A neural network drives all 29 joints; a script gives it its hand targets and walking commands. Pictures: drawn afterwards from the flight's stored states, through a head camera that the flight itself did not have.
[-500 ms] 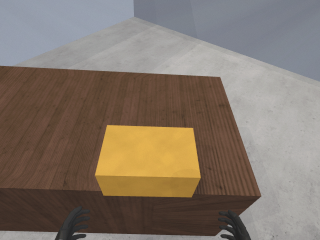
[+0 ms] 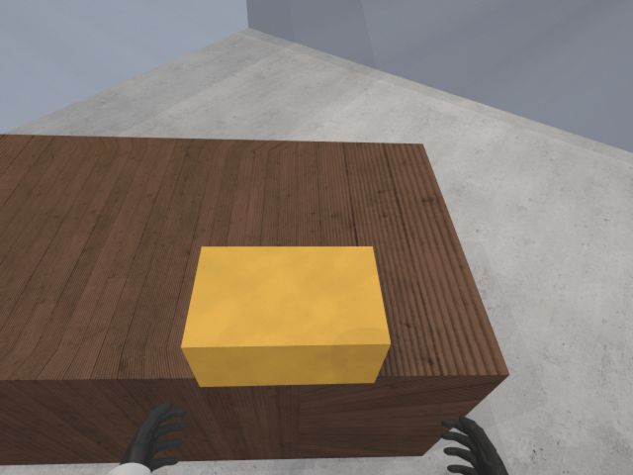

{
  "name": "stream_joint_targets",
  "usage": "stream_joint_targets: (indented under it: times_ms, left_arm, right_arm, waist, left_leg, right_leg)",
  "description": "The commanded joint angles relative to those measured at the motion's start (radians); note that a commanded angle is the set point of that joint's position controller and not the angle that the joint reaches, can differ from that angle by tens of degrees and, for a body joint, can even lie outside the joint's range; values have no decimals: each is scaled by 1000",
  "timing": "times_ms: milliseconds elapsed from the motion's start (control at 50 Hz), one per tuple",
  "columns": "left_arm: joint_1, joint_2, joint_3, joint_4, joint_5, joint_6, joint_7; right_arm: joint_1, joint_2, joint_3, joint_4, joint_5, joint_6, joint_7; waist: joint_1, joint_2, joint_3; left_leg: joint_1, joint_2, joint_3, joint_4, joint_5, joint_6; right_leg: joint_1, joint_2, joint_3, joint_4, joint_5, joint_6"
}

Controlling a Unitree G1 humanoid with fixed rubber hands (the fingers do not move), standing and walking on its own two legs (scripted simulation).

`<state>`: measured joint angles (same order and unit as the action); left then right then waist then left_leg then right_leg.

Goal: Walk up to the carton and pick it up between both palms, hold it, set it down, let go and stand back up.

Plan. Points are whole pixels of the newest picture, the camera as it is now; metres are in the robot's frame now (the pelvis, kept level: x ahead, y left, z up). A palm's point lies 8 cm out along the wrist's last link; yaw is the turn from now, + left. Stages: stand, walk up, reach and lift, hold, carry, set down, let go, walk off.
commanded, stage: let go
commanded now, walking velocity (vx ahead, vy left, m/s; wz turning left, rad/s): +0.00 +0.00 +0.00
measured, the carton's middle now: (288, 315) +0.39 +0.05 -0.10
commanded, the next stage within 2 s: stand in 0.04 s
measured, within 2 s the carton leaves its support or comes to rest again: neither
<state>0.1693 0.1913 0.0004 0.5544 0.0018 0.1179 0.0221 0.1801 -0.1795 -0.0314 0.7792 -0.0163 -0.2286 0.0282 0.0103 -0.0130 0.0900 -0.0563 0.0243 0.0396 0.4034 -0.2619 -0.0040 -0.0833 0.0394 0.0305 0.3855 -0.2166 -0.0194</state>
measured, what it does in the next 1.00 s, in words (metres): stands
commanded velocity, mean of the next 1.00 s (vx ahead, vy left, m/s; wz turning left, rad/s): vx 0.00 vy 0.00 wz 0.00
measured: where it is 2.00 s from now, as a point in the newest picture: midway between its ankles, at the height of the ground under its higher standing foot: outside the picture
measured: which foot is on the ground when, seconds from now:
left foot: down 0.00-1.00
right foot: down 0.00-1.00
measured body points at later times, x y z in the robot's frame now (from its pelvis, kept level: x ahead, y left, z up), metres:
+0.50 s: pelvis -0.01 +0.01 -0.01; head -0.02 +0.01 +0.44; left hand +0.09 +0.24 -0.14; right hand -0.02 -0.25 -0.15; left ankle -0.02 +0.12 -0.74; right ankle +0.00 -0.11 -0.74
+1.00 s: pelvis -0.01 +0.02 -0.01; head -0.02 +0.01 +0.44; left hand +0.06 +0.23 -0.15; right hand -0.07 -0.21 -0.17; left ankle -0.02 +0.12 -0.74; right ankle +0.00 -0.11 -0.74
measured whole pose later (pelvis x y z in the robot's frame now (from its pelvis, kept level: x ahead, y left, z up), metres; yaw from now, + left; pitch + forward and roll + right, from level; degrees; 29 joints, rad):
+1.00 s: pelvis -0.01 +0.02 -0.01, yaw -9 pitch -1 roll +1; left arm 0.34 0.13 0.03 0.95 0.02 -0.01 0.04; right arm 0.33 -0.18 -0.07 1.09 -0.03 0.03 -0.02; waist -0.03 0.02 -0.01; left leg -0.14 0.04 0.20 0.47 -0.31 0.02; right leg -0.26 0.06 0.18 0.52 -0.24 0.01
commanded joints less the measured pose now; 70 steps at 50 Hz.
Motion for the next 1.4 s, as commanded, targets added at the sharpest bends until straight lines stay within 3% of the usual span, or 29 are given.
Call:
stream_joint_targets:
  times_ms: [0, 20, 40, 60, 80, 100, 140, 180, 200, 240, 340, 620, 980, 1380]
  left_arm:
    - [-60, 85, 23, -183, -14, -30, 4]
    - [-59, 88, 27, -178, -13, -27, 0]
    - [127, 192, 78, -27, 59, -93, -13]
    - [175, 199, 82, -8, 48, -112, -21]
    - [79, 183, 78, -26, 60, -130, -22]
    - [13, 156, 76, -49, 58, -140, -27]
    - [43, 116, 67, -40, 47, -142, -29]
    - [56, 123, 67, -20, 47, -143, -30]
    - [60, 124, 67, -16, 49, -144, -28]
    - [94, 149, 77, 11, 46, -148, -28]
    - [140, 119, 70, 52, 36, -159, -21]
    - [191, 92, 63, 182, 28, -153, 2]
    - [197, 38, 51, 357, 17, -144, 20]
    - [186, 5, 29, 499, 13, -127, 36]
  right_arm:
    - [-57, -151, -58, -175, 7, -39, -7]
    - [-55, -147, -56, -173, 8, -37, -9]
    - [-9, -217, -90, -78, -18, 134, -18]
    - [1, -199, -89, -126, -46, 205, -20]
    - [37, -193, -87, -134, -25, 236, -21]
    - [85, -193, -83, -108, -7, 253, -18]
    - [67, -201, -85, -94, -4, 275, -14]
    - [54, -185, -81, -92, -18, 274, -11]
    - [43, -175, -78, -81, -23, 274, -9]
    - [45, -172, -75, -83, -31, 268, -11]
    - [70, -197, -83, -24, -25, 253, -18]
    - [180, -176, -70, 144, -18, 247, -38]
    - [225, -107, -53, 298, -14, 246, -56]
    - [241, -57, -35, 374, -13, 255, -70]
  waist:
    - [25, 24, -136]
    - [26, 23, -134]
    - [26, 160, -159]
    - [9, 120, -153]
    - [-42, 65, -155]
    - [-55, 32, -182]
    - [-38, -14, -160]
    - [-40, -43, -114]
    - [-28, -12, -96]
    - [-36, -71, -81]
    - [-24, 29, -125]
    - [-32, -10, -32]
    - [-43, -7, -11]
    - [-42, -11, 14]
  left_leg:
    - [-37, -35, 45, -18, 256, -48]
    - [-38, -35, 44, -11, 260, -48]
    - [25, 92, -15, 71, 349, -16]
    - [36, 111, -19, 71, 190, 3]
    - [-25, 101, -27, 77, 202, -3]
    - [-82, 89, -10, 85, 188, -6]
    - [-76, 76, 6, 80, 3, 0]
    - [-130, 81, -9, 66, -58, 13]
    - [-156, 80, -14, 63, -90, 20]
    - [-141, 81, -16, 53, -96, 24]
    - [-138, 114, -44, -14, -81, 50]
    - [-135, 114, -14, -77, -119, 56]
    - [-39, 104, 30, -66, -6, 53]
    - [-9, 102, 54, -55, 56, 50]
  right_leg:
    - [15, -18, -31, -24, 234, -3]
    - [8, -17, -35, -22, 233, -4]
    - [-172, -100, 83, 73, 402, 17]
    - [-234, -87, 76, 57, 261, 28]
    - [-170, -89, 87, 79, 359, 22]
    - [-128, -86, 92, 109, 407, 10]
    - [-241, -66, 110, 95, 313, 12]
    - [-260, -68, 127, 80, 290, 6]
    - [-266, -70, 141, 59, 243, 3]
    - [-312, -82, 186, 55, 228, -12]
    - [-257, -56, 159, 90, 195, -6]
    - [-293, -45, 191, 32, 65, -7]
    - [-299, -43, 198, 29, 143, -14]
    - [-274, -47, 187, 55, 211, -9]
